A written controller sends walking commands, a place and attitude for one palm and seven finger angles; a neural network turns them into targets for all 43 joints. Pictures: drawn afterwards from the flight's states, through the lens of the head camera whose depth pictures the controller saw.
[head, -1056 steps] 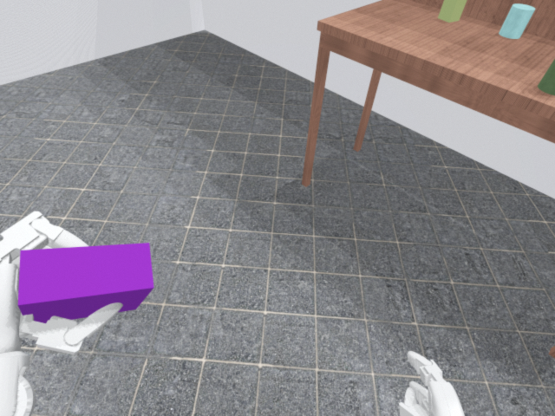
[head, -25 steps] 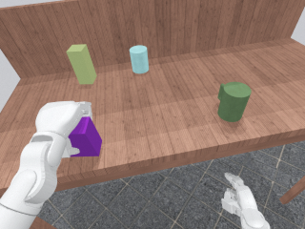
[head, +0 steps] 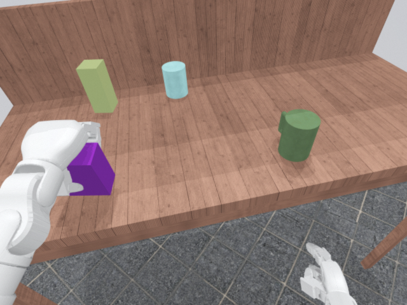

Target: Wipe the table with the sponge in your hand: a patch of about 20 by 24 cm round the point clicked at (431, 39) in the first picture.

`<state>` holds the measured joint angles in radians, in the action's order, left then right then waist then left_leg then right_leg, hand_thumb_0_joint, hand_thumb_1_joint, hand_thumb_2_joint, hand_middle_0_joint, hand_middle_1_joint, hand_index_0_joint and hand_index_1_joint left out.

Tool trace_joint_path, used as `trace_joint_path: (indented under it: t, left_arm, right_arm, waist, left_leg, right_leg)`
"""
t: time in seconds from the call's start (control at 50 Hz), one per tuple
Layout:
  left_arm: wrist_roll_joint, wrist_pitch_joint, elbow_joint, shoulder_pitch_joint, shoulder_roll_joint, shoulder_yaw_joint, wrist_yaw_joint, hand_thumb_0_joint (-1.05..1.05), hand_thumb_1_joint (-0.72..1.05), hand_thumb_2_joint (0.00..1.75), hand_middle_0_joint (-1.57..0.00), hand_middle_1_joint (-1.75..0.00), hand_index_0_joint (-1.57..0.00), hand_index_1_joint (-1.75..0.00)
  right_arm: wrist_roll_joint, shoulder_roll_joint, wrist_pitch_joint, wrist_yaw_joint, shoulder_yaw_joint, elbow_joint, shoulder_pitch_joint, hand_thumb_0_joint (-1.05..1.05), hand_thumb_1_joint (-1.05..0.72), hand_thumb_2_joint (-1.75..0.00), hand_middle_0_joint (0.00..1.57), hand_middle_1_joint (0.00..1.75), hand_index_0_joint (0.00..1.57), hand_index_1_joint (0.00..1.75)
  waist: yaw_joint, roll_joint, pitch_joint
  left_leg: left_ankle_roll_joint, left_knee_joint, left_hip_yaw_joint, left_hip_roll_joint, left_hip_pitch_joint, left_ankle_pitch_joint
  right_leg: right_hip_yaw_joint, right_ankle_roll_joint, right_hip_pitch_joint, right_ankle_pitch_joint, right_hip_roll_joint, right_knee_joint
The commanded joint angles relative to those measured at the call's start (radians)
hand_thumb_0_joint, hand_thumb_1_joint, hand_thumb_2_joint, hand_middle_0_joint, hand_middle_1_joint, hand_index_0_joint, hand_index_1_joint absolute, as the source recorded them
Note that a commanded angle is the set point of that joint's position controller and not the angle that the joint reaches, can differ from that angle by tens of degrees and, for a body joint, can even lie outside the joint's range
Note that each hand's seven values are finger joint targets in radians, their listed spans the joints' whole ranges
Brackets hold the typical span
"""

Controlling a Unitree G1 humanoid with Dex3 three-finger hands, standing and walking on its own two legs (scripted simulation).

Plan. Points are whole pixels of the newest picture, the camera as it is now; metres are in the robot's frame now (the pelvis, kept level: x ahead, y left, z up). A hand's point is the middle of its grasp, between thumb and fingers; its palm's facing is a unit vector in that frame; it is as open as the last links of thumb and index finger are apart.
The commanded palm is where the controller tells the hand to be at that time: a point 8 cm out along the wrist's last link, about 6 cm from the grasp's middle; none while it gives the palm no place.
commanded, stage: lower the sponge onto the table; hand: left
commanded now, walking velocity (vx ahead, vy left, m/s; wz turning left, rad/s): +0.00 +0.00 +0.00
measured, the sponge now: (79, 175) +0.28 +0.30 +0.13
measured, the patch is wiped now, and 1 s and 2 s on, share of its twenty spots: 0.00 0.00 0.20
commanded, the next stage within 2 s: wipe forward along the first lane in 0.84 s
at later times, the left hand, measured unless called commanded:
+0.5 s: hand (57, 151) +0.28 +0.32 +0.19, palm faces +0.23 -0.02 -0.97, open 9.2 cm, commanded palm +0.23 +0.31 +0.23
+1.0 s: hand (60, 167) +0.27 +0.33 +0.15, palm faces +0.10 -0.06 -0.99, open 9.2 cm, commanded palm +0.24 +0.31 +0.21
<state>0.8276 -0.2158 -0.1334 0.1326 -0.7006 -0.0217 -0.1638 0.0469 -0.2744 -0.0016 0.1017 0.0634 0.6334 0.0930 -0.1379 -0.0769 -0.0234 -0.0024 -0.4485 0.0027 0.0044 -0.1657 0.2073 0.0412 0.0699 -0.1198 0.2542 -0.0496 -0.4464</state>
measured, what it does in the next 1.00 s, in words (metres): stands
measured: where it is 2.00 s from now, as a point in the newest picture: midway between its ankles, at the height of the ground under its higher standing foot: outside the picture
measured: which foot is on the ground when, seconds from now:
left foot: down 0.00-1.00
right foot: down 0.00-1.00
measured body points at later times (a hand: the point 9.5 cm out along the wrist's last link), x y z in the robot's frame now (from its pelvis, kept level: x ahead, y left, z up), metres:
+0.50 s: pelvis +0.00 +0.02 +0.00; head -0.02 -0.01 +0.45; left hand +0.26 +0.31 +0.24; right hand +0.25 -0.16 -0.07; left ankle +0.03 +0.12 -0.74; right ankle +0.00 -0.08 -0.74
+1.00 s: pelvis +0.00 +0.02 +0.00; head -0.01 -0.02 +0.45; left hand +0.26 +0.32 +0.21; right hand +0.25 -0.17 -0.08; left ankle +0.03 +0.12 -0.74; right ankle +0.00 -0.08 -0.74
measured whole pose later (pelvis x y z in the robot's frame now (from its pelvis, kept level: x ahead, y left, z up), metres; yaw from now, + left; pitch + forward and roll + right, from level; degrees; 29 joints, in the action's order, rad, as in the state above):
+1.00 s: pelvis +0.00 +0.02 +0.00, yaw +1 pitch -3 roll +0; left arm 0.88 -0.45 -0.09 0.12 -0.57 -0.04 -0.12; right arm 0.06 -0.27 -0.07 0.04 0.08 0.63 0.04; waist -0.13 -0.10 0.01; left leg -0.03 -0.42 0.00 0.03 -0.19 0.19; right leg 0.04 0.04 -0.14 0.24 -0.02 -0.42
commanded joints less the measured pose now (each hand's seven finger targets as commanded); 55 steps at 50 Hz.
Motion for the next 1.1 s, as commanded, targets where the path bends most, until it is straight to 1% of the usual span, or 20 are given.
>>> trace_joint_path:
  t: [0.0,0.08,0.1,0.18,0.26,0.28,0.3,0.36,0.42,0.46,0.48,0.58,0.64,0.7,0.76,0.82,0.86,0.92,1.02,1.08]
  left_arm:
    - [-0.011,-0.091,-0.042,0.415,-0.286,0.297,0.135,0.0,0.1,1.3,-1.2,-1.6,-1.2,-1.6]
    - [-0.034,-0.197,0.051,0.169,-0.152,0.185,0.041,0.0,0.1,1.3,-1.2,-1.6,-1.2,-1.6]
    - [-0.038,-0.213,0.013,0.142,-0.1,0.132,0.011,0.0,0.1,1.3,-1.2,-1.6,-1.2,-1.6]
    - [-0.008,-0.215,-0.112,0.184,-0.086,0.064,-0.057,0.0,0.1,1.3,-1.2,-1.6,-1.2,-1.6]
    - [0.067,-0.106,-0.369,0.398,-0.294,0.184,-0.032,0.0,0.1,1.3,-1.2,-1.6,-1.2,-1.6]
    - [0.089,-0.068,-0.369,0.455,-0.333,0.22,0.002,0.0,0.1,1.3,-1.2,-1.6,-1.2,-1.6]
    - [0.097,-0.038,-0.332,0.439,-0.327,0.237,0.037,0.0,0.1,1.3,-1.2,-1.6,-1.2,-1.6]
    - [0.076,-0.027,-0.254,0.419,-0.293,0.274,0.115,0.0,0.1,1.3,-1.2,-1.6,-1.2,-1.6]
    - [0.029,-0.106,-0.096,0.363,-0.163,0.201,0.151,0.0,0.1,1.3,-1.2,-1.6,-1.2,-1.6]
    - [0.015,-0.158,-0.07,0.3,-0.162,0.208,0.134,0.0,0.1,1.3,-1.2,-1.6,-1.2,-1.6]
    - [0.009,-0.182,-0.053,0.255,-0.106,0.155,0.114,0.0,0.1,1.3,-1.2,-1.6,-1.2,-1.6]
    - [0.021,-0.241,-0.173,0.176,0.012,0.01,0.024,0.0,0.1,1.3,-1.2,-1.6,-1.2,-1.6]
    - [0.07,-0.215,-0.257,0.286,-0.036,-0.004,0.011,0.0,0.1,1.3,-1.2,-1.6,-1.2,-1.6]
    - [0.156,-0.162,-0.281,0.39,-0.199,0.122,0.059,0.0,0.1,1.3,-1.2,-1.6,-1.2,-1.6]
    - [0.134,-0.137,-0.22,0.373,-0.24,0.202,0.108,0.0,0.1,1.3,-1.2,-1.6,-1.2,-1.6]
    - [0.072,-0.157,-0.107,0.322,-0.099,0.119,0.12,0.0,0.1,1.3,-1.2,-1.6,-1.2,-1.6]
    - [0.059,-0.193,-0.114,0.239,-0.125,0.157,0.115,0.0,0.1,1.3,-1.2,-1.6,-1.2,-1.6]
    - [0.064,-0.236,-0.125,0.195,-0.032,0.045,0.069,0.0,0.1,1.3,-1.2,-1.6,-1.2,-1.6]
    - [0.106,-0.201,-0.121,0.323,-0.084,0.027,0.021,0.0,0.1,1.3,-1.2,-1.6,-1.2,-1.6]
    - [0.123,-0.121,-0.112,0.438,-0.198,0.119,0.048,0.0,0.1,1.3,-1.2,-1.6,-1.2,-1.6]
  right_arm:
    - [0.007,-0.092,0.053,-0.024,-0.046,-0.141,-0.221,0.0,-0.9,-0.9,0.2,0.3,0.2,0.3]
    - [0.017,-0.117,0.023,-0.044,-0.042,-0.175,-0.238,0.0,-0.9,-0.9,0.2,0.3,0.2,0.3]
    - [0.027,-0.113,0.015,-0.049,-0.039,-0.192,-0.241,0.0,-0.9,-0.9,0.2,0.3,0.2,0.3]
    - [0.032,-0.11,0.012,-0.049,-0.026,-0.232,-0.266,0.0,-0.9,-0.9,0.2,0.3,0.2,0.3]
    - [0.013,-0.087,0.039,-0.028,-0.018,-0.255,-0.289,0.0,-0.9,-0.9,0.2,0.3,0.2,0.3]
    - [-0.01,-0.079,0.047,-0.013,-0.016,-0.241,-0.225,0.0,-0.9,-0.9,0.2,0.3,0.2,0.3]
    - [-0.013,-0.071,0.058,-0.007,-0.019,-0.219,-0.209,0.0,-0.9,-0.9,0.2,0.3,0.2,0.3]
    - [-0.001,-0.071,0.063,-0.013,-0.025,-0.189,-0.237,0.0,-0.9,-0.9,0.2,0.3,0.2,0.3]
    - [0.0,-0.084,0.032,-0.038,-0.038,-0.15,-0.229,0.0,-0.9,-0.9,0.2,0.3,0.2,0.3]
    - [0.017,-0.087,0.026,-0.047,-0.029,-0.161,-0.291,0.0,-0.9,-0.9,0.2,0.3,0.2,0.3]
    - [0.011,-0.094,0.011,-0.049,-0.03,-0.168,-0.262,0.0,-0.9,-0.9,0.2,0.3,0.2,0.3]
    - [0.027,-0.092,0.001,-0.063,-0.021,-0.219,-0.289,0.0,-0.9,-0.9,0.2,0.3,0.2,0.3]
    - [0.016,-0.092,0.003,-0.057,-0.023,-0.222,-0.275,0.0,-0.9,-0.9,0.2,0.3,0.2,0.3]
    - [-0.008,-0.089,0.019,-0.04,-0.022,-0.205,-0.248,0.0,-0.9,-0.9,0.2,0.3,0.2,0.3]
    - [-0.001,-0.083,0.02,-0.037,-0.017,-0.188,-0.274,0.0,-0.9,-0.9,0.2,0.3,0.2,0.3]
    - [0.004,-0.08,0.005,-0.05,-0.021,-0.158,-0.251,0.0,-0.9,-0.9,0.2,0.3,0.2,0.3]
    - [0.013,-0.083,0.009,-0.056,-0.022,-0.175,-0.303,0.0,-0.9,-0.9,0.2,0.3,0.2,0.3]
    - [0.01,-0.095,-0.008,-0.069,-0.027,-0.182,-0.274,0.0,-0.9,-0.9,0.2,0.3,0.2,0.3]
    - [0.009,-0.1,-0.001,-0.048,-0.023,-0.186,-0.245,0.0,-0.9,-0.9,0.2,0.3,0.2,0.3]
    - [0.0,-0.091,0.023,-0.019,-0.02,-0.184,-0.222,0.0,-0.9,-0.9,0.2,0.3,0.2,0.3]
  waist:
    - [-0.018,-0.089,0.2]
    - [-0.011,0.094,0.18]
    - [0.003,0.115,0.17]
    - [0.028,0.108,0.237]
    - [0.015,-0.007,0.335]
    - [0.002,-0.018,0.379]
    - [0.004,-0.038,0.338]
    - [-0.009,-0.132,0.257]
    - [-0.018,-0.077,0.209]
    - [-0.023,-0.038,0.184]
    - [-0.019,0.018,0.194]
    - [0.009,0.031,0.243]
    - [0.022,0.029,0.26]
    - [0.001,0.002,0.314]
    - [-0.015,-0.042,0.269]
    - [-0.007,-0.036,0.211]
    - [-0.027,-0.046,0.219]
    - [0.001,-0.011,0.231]
    - [0.038,0.055,0.231]
    - [0.031,0.056,0.278]
  left_leg:
    - [-0.008,0.041,0.027,0.032,0.057,-0.211]
    - [-0.019,0.04,0.007,0.025,-0.005,-0.197]
    - [-0.021,0.037,0.001,0.023,-0.002,-0.189]
    - [-0.038,0.019,0.01,0.03,0.018,-0.165]
    - [-0.052,0.02,0.044,0.036,0.097,-0.168]
    - [-0.056,0.02,0.033,0.048,0.118,-0.204]
    - [-0.048,0.03,0.035,0.042,0.136,-0.21]
    - [-0.024,0.061,0.064,0.033,0.12,-0.17]
    - [-0.005,0.076,0.042,0.02,0.066,-0.183]
    - [-0.003,0.086,0.044,0.023,0.042,-0.166]
    - [-0.007,0.091,0.033,0.02,0.023,-0.168]
    - [-0.019,0.079,0.037,0.015,0.047,-0.174]
    - [-0.03,0.084,0.055,0.013,0.068,-0.137]
    - [-0.034,0.084,0.064,0.019,0.083,-0.159]
    - [-0.029,0.093,0.07,0.028,0.079,-0.153]
    - [-0.012,0.096,0.045,0.026,0.057,-0.179]
    - [-0.013,0.09,0.047,0.027,0.054,-0.178]
    - [-0.019,0.076,0.03,0.028,0.043,-0.209]
    - [-0.039,0.065,0.037,0.032,0.054,-0.152]
    - [-0.05,0.05,0.031,0.046,0.078,-0.142]
  right_leg:
    - [-0.125,0.026,0.008,-0.165,0.048,0.115]
    - [-0.081,-0.007,0.016,-0.227,0.057,0.096]
    - [-0.066,-0.02,0.0,-0.235,0.056,0.092]
    - [-0.058,-0.024,-0.012,-0.218,0.056,0.071]
    - [-0.103,0.0,-0.002,-0.152,0.036,0.061]
    - [-0.067,0.002,0.014,-0.143,0.041,0.058]
    - [-0.066,0.01,-0.016,-0.121,0.029,0.075]
    - [-0.121,0.045,-0.037,-0.081,0.011,0.101]
    - [-0.061,0.029,-0.021,-0.112,0.032,0.11]
    - [-0.094,0.032,-0.015,-0.106,0.023,0.108]
    - [-0.044,0.017,0.0,-0.122,0.032,0.101]
    - [-0.018,0.002,-0.005,-0.156,0.028,0.079]
    - [-0.021,0.0,-0.022,-0.114,0.022,0.075]
    - [-0.044,0.018,0.011,-0.091,0.008,0.06]
    - [-0.092,0.041,0.005,-0.082,-0.006,0.078]
    - [-0.036,0.025,-0.012,-0.109,0.013,0.1]
    - [-0.079,0.033,0.004,-0.12,0.011,0.092]
    - [-0.034,0.01,0.013,-0.18,0.023,0.085]
    - [-0.031,0.0,-0.028,-0.125,0.022,0.093]
    - [-0.053,0.007,-0.019,-0.096,0.024,0.101]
